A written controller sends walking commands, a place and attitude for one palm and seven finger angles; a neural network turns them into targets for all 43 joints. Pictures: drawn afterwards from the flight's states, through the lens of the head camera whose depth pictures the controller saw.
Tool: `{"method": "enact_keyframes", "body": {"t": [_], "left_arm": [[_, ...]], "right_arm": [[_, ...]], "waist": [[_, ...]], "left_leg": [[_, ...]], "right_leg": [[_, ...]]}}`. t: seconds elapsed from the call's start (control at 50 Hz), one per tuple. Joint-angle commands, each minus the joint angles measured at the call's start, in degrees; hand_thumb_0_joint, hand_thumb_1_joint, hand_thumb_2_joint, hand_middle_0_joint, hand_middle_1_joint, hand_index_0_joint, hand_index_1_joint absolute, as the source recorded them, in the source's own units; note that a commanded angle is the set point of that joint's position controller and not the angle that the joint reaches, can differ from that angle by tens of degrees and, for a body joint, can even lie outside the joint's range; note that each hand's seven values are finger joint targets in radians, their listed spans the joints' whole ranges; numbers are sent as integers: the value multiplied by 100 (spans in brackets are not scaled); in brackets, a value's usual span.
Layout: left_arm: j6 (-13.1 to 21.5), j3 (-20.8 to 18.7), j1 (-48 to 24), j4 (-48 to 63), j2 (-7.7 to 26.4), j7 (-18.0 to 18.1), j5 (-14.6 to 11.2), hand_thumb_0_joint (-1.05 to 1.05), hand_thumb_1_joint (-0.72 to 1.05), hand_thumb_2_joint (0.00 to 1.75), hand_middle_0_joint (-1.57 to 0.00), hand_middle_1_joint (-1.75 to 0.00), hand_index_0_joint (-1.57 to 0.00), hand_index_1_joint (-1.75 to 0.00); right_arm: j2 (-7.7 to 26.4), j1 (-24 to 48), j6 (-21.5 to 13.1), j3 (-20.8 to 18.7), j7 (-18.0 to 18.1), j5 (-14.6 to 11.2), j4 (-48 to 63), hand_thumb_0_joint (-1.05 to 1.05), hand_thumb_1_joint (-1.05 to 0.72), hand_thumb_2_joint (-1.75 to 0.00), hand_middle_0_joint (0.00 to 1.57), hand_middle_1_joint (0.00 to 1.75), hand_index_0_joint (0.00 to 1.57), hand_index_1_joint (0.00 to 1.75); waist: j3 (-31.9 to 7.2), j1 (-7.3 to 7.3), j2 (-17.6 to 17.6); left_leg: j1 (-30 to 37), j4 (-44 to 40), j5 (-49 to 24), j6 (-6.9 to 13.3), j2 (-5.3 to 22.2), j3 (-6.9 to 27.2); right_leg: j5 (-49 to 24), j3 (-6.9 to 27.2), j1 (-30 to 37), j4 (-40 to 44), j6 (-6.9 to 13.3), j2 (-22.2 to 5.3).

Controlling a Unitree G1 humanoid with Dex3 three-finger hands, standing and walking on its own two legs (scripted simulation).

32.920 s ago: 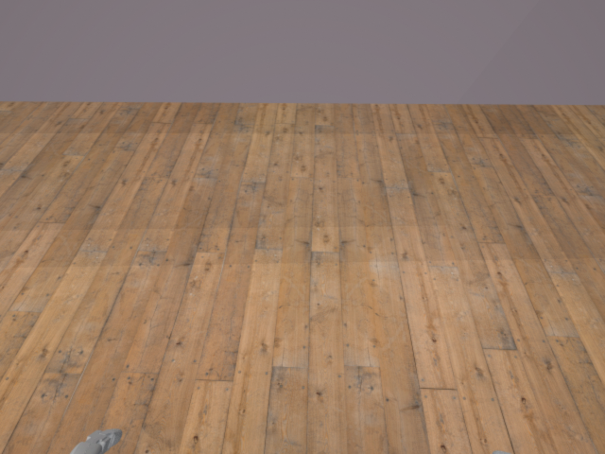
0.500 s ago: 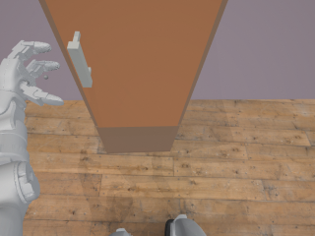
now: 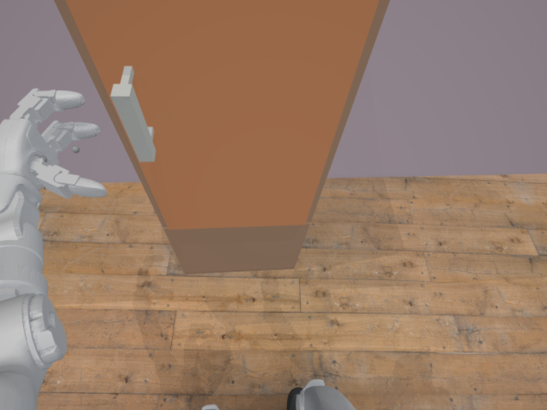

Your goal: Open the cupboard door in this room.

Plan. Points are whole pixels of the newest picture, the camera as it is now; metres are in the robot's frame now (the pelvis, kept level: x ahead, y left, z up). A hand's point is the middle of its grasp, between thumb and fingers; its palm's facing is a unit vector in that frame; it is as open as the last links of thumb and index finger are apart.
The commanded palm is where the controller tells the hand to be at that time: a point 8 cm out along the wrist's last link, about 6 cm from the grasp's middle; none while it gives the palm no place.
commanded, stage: move the hooked fingers beside the handle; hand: left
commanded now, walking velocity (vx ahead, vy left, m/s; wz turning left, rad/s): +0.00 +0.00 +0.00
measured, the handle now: (138, 116) +0.52 +0.18 +0.09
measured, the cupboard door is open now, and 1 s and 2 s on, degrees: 0 0 0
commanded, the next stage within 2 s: slide the fingers in behind the handle in 0.42 s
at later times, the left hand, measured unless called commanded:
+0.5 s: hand (85, 142) +0.47 +0.25 +0.09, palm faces +0.01 -1.00 +0.00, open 14.0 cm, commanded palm +0.45 +0.29 +0.09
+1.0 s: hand (102, 142) +0.47 +0.23 +0.09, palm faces +0.01 -1.00 +0.00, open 14.0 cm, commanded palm +0.45 +0.27 +0.09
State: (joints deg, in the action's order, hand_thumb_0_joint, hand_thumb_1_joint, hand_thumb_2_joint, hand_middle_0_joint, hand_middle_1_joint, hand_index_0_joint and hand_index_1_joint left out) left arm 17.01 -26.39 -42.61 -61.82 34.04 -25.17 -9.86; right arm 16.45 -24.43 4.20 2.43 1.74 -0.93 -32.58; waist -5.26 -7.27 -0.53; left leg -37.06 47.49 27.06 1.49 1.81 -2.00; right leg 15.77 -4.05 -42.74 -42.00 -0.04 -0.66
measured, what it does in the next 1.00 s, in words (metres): stands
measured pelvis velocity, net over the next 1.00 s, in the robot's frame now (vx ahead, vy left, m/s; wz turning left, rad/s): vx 0.00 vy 0.00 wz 0.00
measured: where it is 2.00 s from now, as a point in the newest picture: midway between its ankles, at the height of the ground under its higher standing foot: outside the picture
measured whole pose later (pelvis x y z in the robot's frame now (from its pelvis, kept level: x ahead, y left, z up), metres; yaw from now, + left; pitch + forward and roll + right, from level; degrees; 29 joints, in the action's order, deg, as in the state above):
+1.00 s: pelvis +0.00 +0.00 +0.00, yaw +0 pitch +17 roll -2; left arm 18.6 -23.5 -45.5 -61.5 30.1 -19.9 -8.5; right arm 15.8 -22.8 3.5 2.3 1.3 -0.2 -32.9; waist -5.5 -7.7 -0.5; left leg -38.8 49.0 27.7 1.6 1.6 -1.7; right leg 16.4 -4.1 -44.3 -43.4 -0.2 -0.9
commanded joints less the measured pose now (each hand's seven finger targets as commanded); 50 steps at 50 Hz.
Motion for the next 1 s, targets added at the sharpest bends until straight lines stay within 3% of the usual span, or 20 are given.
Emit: {"method": "enact_keyframes", "body": {"t": [0.0, 0.1, 0.12, 0.18, 0.2, 0.26, 0.3, 0.4, 0.44, 0.5, 0.54, 0.6, 0.68, 0.74, 0.78, 0.8, 0.86, 0.9, 0.96, 0.98], "left_arm": [[570, -91, -2797, 1345, 1520, 54, -132, 0, -50, 30, -30, -120, -30, -120], [536, 138, -3207, 852, 1425, 111, 26, 0, -50, 30, -30, -120, -30, -120], [522, 150, -3245, 820, 1427, 133, 47, 0, -50, 30, -30, -120, -30, -120], [550, 40, -3090, 849, 1497, 144, 44, 0, -50, 30, -30, -120, -30, -120], [537, 44, -3006, 780, 1492, 141, 45, 0, -50, 30, -30, -120, -30, -120], [505, -136, -3007, 592, 1696, 159, 18, 0, -50, 30, -30, -120, -30, -120], [494, -156, -2819, 693, 1724, 144, 58, 0, -50, 30, -30, -120, -30, -120], [580, -148, -2786, 1067, 1633, 150, 24, 0, -50, 30, -30, -120, -30, -120], [563, -213, -2771, 1027, 1689, 141, -24, 0, -50, 30, -30, -120, -30, -120], [532, -191, -2918, 872, 1765, 128, 12, 0, -50, 30, -30, -120, -30, -120], [497, -68, -2905, 820, 1604, 135, 33, 0, -50, 30, -30, -120, -30, -120], [573, -55, -2904, 1095, 1553, 136, 16, 0, -50, 30, -30, -120, -30, -120], [509, 106, -2966, 890, 1305, 160, -43, 0, -50, 30, -30, -120, -30, -120], [455, 39, -2788, 914, 1304, 268, 14, 0, -50, 30, -30, -120, -30, -120], [524, -33, -2869, 1159, 1416, 357, 50, 0, -50, 30, -30, -120, -30, -120], [525, 48, -2797, 1135, 1254, 391, 45, 0, -50, 30, -30, -120, -30, -120], [559, 57, -2786, 1093, 1197, 504, 38, 0, -50, 30, -30, -120, -30, -120], [579, 19, -2705, 1167, 1204, 527, 72, 0, -50, 30, -30, -120, -30, -120], [634, 300, -2732, 1587, 853, 500, 31, 0, -50, 30, -30, -120, -30, -120], [606, 260, -2632, 1495, 841, 508, 11, 0, -50, 30, -30, -120, -30, -120]], "right_arm": [[991, -629, -164, -401, 151, 1, 280, 0, -90, -90, 20, 30, 20, 30], [986, -543, -230, -325, 202, 2, 158, 0, -90, -90, 20, 30, 20, 30], [990, -548, -246, -323, 201, 7, 146, 0, -90, -90, 20, 30, 20, 30], [1000, -589, -262, -335, 187, 28, 175, 0, -90, -90, 20, 30, 20, 30], [992, -565, -258, -320, 173, 17, 191, 0, -90, -90, 20, 30, 20, 30], [1022, -591, -232, -307, 162, 25, 230, 0, -90, -90, 20, 30, 20, 30], [1021, -587, -208, -324, 145, 19, 297, 0, -90, -90, 20, 30, 20, 30], [1004, -622, -158, -354, 99, 37, 360, 0, -90, -90, 20, 30, 20, 30], [1011, -624, -136, -360, 115, 22, 343, 0, -90, -90, 20, 30, 20, 30], [1021, -635, -128, -338, 143, 10, 287, 0, -90, -90, 20, 30, 20, 30], [1011, -653, -141, -340, 150, 17, 266, 0, -90, -90, 20, 30, 20, 30], [997, -697, -164, -356, 149, 41, 257, 0, -90, -90, 20, 30, 20, 30], [994, -692, -163, -354, 138, 29, 181, 0, -90, -90, 20, 30, 20, 30], [993, -728, -164, -376, 113, 46, 212, 0, -90, -90, 20, 30, 20, 30], [968, -717, -160, -379, 89, 53, 246, 0, -90, -90, 20, 30, 20, 30], [941, -692, -162, -379, 72, 55, 247, 0, -90, -90, 20, 30, 20, 30], [947, -676, -147, -375, 67, 55, 293, 0, -90, -90, 20, 30, 20, 30], [937, -668, -157, -406, 57, 54, 302, 0, -90, -90, 20, 30, 20, 30], [900, -628, -175, -413, 35, 48, 329, 0, -90, -90, 20, 30, 20, 30], [899, -615, -171, -419, 21, 46, 300, 0, -90, -90, 20, 30, 20, 30]], "waist": [[-2221, -78, -612], [-2002, -180, -828], [-1990, -212, -713], [-2466, -95, -778], [-2436, -58, -923], [-2276, -74, -482], [-2416, 14, -619], [-2660, 31, -753], [-2538, -6, -540], [-2239, -62, -580], [-2146, -96, -589], [-2588, -33, -880], [-2230, -144, -679], [-2377, -60, -683], [-2566, 0, -907], [-2508, -11, -914], [-2304, -60, -497], [-2490, -10, -543], [-2721, -12, -954], [-2674, 15, -900]], "left_leg": [[776, -527, -2640, -48, -71, 320], [636, -514, -2268, -70, -107, 401], [622, -497, -2275, -60, -98, 411], [879, -412, -2861, -129, -78, 465], [867, -391, -2976, -161, -73, 450], [488, -394, -2721, -105, -78, 438], [495, -396, -2801, -104, -88, 391], [751, -375, -3117, -140, -49, 394], [555, -397, -2855, -89, -61, 344], [350, -462, -2419, -55, -92, 339], [355, -489, -2295, -48, -93, 348], [746, -433, -2828, -106, -76, 389], [590, -455, -2641, -93, -57, 390], [659, -444, -2785, -95, -64, 385], [778, -409, -3057, -135, -62, 390], [811, -398, -3107, -145, -59, 373], [542, -433, -2876, -87, -64, 360], [572, -421, -2865, -79, -76, 307], [1048, -377, -3442, -153, -40, 379], [1076, -361, -3463, -169, -25, 382]], "right_leg": [[-1742, 253, 1774, 77, 140, 229], [-1372, 235, 1485, 41, 159, 185], [-1380, 229, 1468, 41, 151, 186], [-1633, 212, 1547, -74, 157, 184], [-1668, 212, 1512, -95, 164, 179], [-1726, 205, 1714, -127, 169, 199], [-1810, 239, 1790, -135, 161, 182], [-1932, 225, 1795, -145, 161, 216], [-1920, 246, 1884, -97, 143, 219], [-1687, 256, 1830, -52, 150, 211], [-1548, 246, 1716, -7, 147, 209], [-1763, 233, 1741, -71, 171, 215], [-1649, 197, 1575, -27, 151, 223], [-1707, 198, 1612, -48, 157, 214], [-1851, 215, 1675, -95, 169, 213], [-1870, 205, 1645, -91, 168, 215], [-1911, 203, 1800, -90, 162, 227], [-2002, 250, 1922, -90, 143, 216], [-2082, 205, 1745, -132, 177, 227], [-2057, 199, 1683, -106, 166, 232]]}}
